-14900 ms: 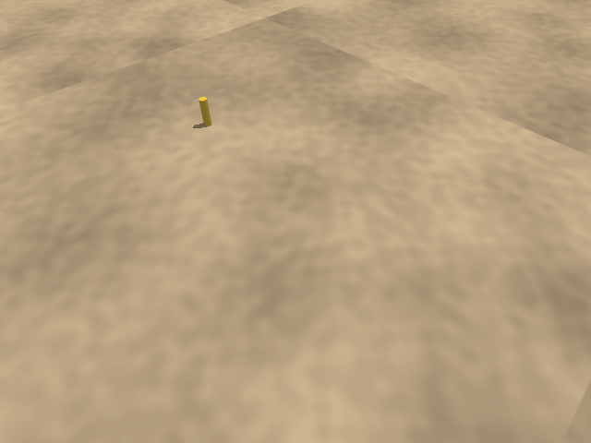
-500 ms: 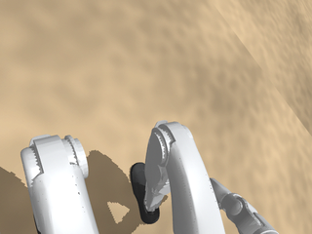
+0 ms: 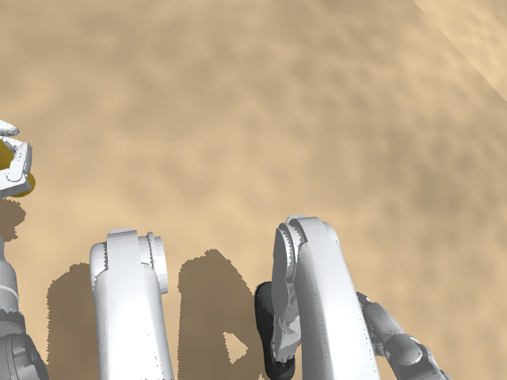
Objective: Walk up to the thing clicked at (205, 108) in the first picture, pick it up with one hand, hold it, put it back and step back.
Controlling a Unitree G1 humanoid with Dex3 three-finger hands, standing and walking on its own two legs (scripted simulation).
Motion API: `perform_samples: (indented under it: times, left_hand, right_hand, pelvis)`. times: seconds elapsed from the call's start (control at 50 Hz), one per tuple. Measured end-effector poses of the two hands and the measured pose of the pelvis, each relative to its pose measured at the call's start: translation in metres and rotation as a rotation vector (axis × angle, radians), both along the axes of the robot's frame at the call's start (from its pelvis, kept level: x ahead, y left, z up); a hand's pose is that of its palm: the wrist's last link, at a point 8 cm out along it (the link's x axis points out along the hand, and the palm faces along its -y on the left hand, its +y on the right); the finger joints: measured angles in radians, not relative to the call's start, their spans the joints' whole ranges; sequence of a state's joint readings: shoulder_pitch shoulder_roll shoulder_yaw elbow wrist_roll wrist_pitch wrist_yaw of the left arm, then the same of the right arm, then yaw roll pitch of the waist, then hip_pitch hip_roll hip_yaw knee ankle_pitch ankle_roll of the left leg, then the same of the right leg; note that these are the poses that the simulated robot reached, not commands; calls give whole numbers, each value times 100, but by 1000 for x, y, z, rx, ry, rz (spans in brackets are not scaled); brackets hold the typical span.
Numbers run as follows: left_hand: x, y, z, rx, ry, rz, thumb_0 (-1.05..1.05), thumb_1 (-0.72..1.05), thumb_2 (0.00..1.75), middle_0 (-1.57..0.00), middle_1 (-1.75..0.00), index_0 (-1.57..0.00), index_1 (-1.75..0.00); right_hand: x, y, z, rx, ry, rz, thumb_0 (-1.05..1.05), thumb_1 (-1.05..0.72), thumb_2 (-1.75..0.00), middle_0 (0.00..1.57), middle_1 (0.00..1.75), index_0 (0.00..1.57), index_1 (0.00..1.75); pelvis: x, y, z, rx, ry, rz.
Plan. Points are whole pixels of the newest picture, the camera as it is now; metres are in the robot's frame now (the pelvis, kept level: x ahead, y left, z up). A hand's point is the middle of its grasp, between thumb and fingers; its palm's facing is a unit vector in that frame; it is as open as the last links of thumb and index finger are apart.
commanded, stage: settle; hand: left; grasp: from the side
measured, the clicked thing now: out of the picture +0.41 +0.33 -0.08
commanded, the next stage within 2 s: lift in 1.10 s
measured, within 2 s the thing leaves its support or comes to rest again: neither
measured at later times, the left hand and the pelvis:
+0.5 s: hand (6, 134) +0.42 +0.30 -0.01, palm faces +0.35 -0.93 -0.07, open 5.8 cm; pelvis +0.01 -0.01 +0.02, yaw +3 degrees
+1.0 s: hand out of the picture +0.43 +0.30 +0.01, palm faces +0.37 -0.93 -0.07, open 5.8 cm; pelvis +0.00 -0.01 +0.04, yaw +4 degrees
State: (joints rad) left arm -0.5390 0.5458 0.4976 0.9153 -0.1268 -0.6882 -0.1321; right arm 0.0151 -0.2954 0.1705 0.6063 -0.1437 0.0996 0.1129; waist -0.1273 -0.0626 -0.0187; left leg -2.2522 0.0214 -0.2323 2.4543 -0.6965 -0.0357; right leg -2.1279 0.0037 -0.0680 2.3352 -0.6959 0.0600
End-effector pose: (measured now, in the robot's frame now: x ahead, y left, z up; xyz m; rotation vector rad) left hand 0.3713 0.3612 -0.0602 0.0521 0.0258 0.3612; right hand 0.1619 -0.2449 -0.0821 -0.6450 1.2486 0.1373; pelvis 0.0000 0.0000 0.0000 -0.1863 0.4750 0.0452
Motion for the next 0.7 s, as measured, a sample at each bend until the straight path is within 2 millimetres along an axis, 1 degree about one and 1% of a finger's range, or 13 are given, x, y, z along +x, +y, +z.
perform_samples:
  times: [0.16,0.34,0.7]
  left_hand:
    - [7,-7,21,10,9,-7,3,10,113,-97,-110,-99,-111]
    - [11,-15,39,8,17,-1,3,10,113,-97,-110,-99,-111]
    - [15,-18,65,4,25,11,3,10,113,-97,-110,-99,-111]
  right_hand:
    - [-3,-12,-4,18,7,-59,0,-87,-89,20,30,21,30]
    - [-6,-22,-1,28,1,-106,1,-87,-89,20,30,20,30]
    - [-8,-25,10,41,-21,-138,1,-88,-90,20,30,20,30]
  pelvis:
    - [4,-7,8,29,35,7]
    - [6,-12,17,53,56,11]
    - [5,-15,33,75,75,19]
